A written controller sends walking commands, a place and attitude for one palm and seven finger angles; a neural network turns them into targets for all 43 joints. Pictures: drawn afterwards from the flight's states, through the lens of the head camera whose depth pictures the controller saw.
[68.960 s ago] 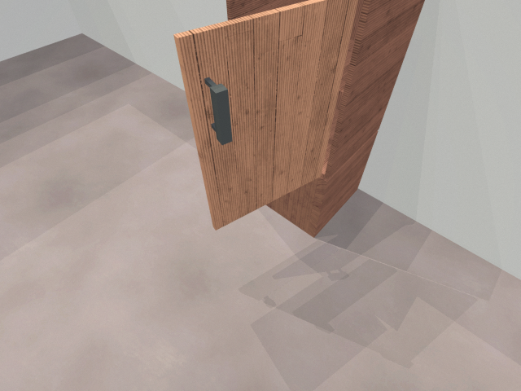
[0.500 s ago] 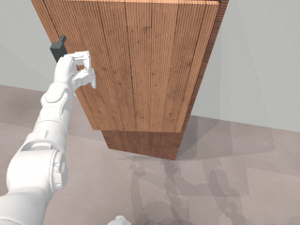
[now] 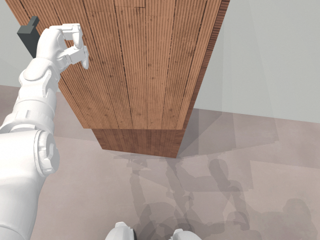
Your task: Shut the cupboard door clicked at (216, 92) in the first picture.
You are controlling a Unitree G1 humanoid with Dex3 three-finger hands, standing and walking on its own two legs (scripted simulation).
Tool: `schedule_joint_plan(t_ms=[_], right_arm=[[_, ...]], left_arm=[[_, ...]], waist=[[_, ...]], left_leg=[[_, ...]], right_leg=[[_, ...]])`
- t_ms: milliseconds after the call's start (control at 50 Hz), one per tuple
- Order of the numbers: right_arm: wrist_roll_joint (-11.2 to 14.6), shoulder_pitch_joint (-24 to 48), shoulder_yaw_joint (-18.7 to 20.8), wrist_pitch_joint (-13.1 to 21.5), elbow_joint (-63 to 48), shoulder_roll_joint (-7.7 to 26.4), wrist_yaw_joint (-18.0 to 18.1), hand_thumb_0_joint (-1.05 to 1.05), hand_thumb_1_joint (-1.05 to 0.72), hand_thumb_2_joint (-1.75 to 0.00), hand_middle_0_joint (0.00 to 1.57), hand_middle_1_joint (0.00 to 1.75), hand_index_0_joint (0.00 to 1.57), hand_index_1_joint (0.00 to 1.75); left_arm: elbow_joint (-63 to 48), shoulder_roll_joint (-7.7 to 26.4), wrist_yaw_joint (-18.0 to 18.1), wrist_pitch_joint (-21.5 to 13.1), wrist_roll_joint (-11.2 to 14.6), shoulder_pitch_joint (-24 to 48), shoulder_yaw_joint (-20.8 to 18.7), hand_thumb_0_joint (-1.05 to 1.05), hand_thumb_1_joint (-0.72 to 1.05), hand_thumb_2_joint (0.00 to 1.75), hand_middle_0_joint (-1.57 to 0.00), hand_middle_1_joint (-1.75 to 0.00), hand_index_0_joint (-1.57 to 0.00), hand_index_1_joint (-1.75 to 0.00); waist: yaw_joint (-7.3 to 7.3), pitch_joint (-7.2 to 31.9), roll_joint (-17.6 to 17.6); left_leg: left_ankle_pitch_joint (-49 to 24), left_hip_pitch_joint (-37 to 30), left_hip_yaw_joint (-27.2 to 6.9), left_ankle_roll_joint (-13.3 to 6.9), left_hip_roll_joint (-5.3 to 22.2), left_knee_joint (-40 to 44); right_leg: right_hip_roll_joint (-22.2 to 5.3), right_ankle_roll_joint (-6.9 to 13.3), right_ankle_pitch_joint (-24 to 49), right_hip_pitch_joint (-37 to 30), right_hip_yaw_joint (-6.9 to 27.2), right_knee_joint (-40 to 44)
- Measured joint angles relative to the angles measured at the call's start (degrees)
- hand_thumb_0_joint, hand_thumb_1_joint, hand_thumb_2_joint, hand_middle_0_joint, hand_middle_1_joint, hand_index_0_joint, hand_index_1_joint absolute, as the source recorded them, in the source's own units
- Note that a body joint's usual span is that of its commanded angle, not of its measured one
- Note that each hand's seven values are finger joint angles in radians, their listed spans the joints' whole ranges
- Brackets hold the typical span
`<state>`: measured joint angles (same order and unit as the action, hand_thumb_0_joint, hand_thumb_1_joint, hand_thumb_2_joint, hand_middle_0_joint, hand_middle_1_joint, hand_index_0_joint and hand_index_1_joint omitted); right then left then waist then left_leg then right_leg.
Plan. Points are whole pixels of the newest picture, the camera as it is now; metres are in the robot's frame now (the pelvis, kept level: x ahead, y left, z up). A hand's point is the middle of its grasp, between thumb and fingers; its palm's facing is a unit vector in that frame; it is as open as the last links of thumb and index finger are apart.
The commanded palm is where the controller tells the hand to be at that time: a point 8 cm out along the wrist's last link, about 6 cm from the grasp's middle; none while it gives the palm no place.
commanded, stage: push the door shut along its arc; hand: left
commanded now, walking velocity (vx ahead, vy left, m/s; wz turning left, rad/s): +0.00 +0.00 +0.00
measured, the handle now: (43, 48) +0.56 +0.21 +0.14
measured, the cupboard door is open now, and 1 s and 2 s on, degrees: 7 0 0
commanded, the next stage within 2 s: pull the fist back off the door in 0.48 s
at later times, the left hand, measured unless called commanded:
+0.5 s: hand (93, 42) +0.56 +0.10 +0.15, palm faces -0.32 -0.95 -0.02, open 3.4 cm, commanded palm +0.59 +0.12 +0.15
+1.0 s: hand (104, 41) +0.56 +0.07 +0.15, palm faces +0.15 -0.98 -0.08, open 3.3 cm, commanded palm +0.54 +0.10 +0.15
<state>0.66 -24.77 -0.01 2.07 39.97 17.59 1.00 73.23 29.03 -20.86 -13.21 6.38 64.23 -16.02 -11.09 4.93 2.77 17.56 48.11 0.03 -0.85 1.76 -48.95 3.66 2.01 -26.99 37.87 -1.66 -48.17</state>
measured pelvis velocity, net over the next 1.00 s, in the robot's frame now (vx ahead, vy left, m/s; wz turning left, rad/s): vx -0.03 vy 0.00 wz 0.01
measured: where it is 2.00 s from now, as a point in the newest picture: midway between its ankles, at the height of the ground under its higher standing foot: outside the picture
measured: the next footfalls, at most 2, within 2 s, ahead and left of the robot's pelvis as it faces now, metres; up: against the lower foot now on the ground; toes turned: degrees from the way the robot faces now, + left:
none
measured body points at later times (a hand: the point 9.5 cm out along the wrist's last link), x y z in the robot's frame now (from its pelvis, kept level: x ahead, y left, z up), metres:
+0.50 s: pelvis -0.01 +0.01 -0.02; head +0.13 +0.02 +0.41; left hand +0.57 +0.15 +0.16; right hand -0.05 -0.27 -0.12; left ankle +0.05 +0.11 -0.69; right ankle -0.04 -0.10 -0.69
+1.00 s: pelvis -0.03 +0.00 -0.02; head +0.10 +0.01 +0.41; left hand +0.55 +0.13 +0.16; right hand -0.10 -0.24 -0.13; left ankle +0.05 +0.11 -0.69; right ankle -0.04 -0.10 -0.69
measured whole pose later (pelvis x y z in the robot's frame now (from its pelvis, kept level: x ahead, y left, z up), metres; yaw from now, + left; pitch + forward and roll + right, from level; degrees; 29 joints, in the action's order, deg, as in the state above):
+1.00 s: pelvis -0.03 +0.00 -0.02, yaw +1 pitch +22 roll -4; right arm -5.4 -29.2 -0.4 4.9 41.3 14.1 -6.4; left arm 82.0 23.0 15.2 -10.2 -4.8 80.7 -15.7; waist -15.2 6.5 4.8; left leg 16.6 60.3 -2.6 -0.6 1.5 -54.6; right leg 3.8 2.3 -27.3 49.4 -4.3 -54.4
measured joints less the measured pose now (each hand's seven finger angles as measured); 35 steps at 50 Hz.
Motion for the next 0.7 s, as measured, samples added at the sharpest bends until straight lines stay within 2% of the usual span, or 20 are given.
schedule_joint_plan(t_ms=[200, 480, 600, 620, 640, 700], right_arm=[[-0.58, 0.95, -0.29, 1.41, 1.01, -0.09, 0.08, 0.00, -0.90, -0.89, 0.20, 0.30, 0.21, 0.30], [-2.04, 0.98, -0.52, 3.76, 2.86, -0.67, 0.09, 0.00, -0.90, -0.89, 0.20, 0.30, 0.21, 0.30], [-2.31, 0.45, -0.99, 4.26, 3.64, -0.98, 0.20, 0.00, -0.90, -0.89, 0.20, 0.30, 0.21, 0.30], [-2.35, 0.02, -0.77, 4.48, 3.53, -1.09, 0.13, 0.00, -0.90, -0.89, 0.20, 0.30, 0.21, 0.30], [-2.55, -0.61, -0.54, 4.75, 3.38, -1.23, -0.21, 0.00, -0.90, -0.89, 0.20, 0.30, 0.21, 0.30], [-3.84, -2.01, -0.21, 5.37, 3.08, -1.80, -2.36, 0.00, -0.90, -0.89, 0.20, 0.30, 0.21, 0.30]], left_arm=[[3.37, 1.74, -0.90, 2.05, -0.48, 6.86, 2.35, 0.01, 0.91, 0.94, -1.30, -1.50, -1.30, -1.50], [5.85, 1.77, -0.44, 3.92, -1.87, 15.49, 5.05, 0.02, 1.00, 1.01, -1.30, -1.50, -1.30, -1.50], [7.54, 2.16, -0.35, 4.66, -2.40, 17.81, 5.86, 0.01, 0.99, 1.04, -1.30, -1.50, -1.30, -1.50], [7.58, 1.33, 1.14, 5.06, -2.38, 18.05, 4.82, 0.01, 0.97, 1.04, -1.30, -1.50, -1.30, -1.50], [7.48, -0.17, 4.44, 5.38, -2.41, 18.16, 3.61, 0.01, 0.93, 1.04, -1.30, -1.50, -1.30, -1.50], [6.86, -5.10, 18.01, 5.97, -2.88, 18.10, 0.89, 0.01, 0.84, 1.02, -1.30, -1.50, -1.30, -1.50]], waist=[[-1.04, -0.38, 0.03], [-2.18, -0.50, 0.41], [-2.49, -0.38, 0.42], [-2.18, -0.24, 0.58], [-1.69, 0.07, 0.74], [-0.97, 1.43, 0.72]], left_leg=[[0.29, 3.92, -1.22, -0.10, -0.14, -2.18], [0.70, 9.93, -1.87, -0.49, -0.52, -5.34], [0.82, 11.54, -2.31, -0.52, -0.56, -6.58], [0.82, 11.89, -2.50, -0.48, -0.49, -6.79], [0.78, 12.25, -2.68, -0.41, -0.45, -6.92], [0.44, 13.18, -3.05, -0.21, -0.68, -7.07]], right_leg=[[0.09, -0.06, -0.35, 3.14, -1.22, -1.41], [-0.17, -0.37, -1.17, 8.77, -1.98, -4.57], [-0.13, -0.38, -1.43, 10.17, -2.44, -5.73], [-0.02, -0.38, -1.39, 10.39, -2.60, -5.75], [0.05, -0.40, -1.30, 10.64, -2.76, -5.73], [-0.10, -0.43, -1.19, 11.50, -3.17, -6.06]])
